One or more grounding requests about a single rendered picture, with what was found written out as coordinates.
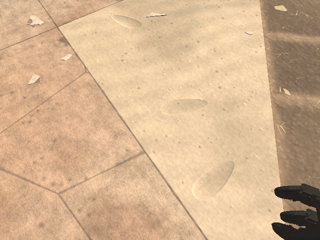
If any robot right hand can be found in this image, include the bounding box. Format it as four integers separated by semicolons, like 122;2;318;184
271;183;320;240

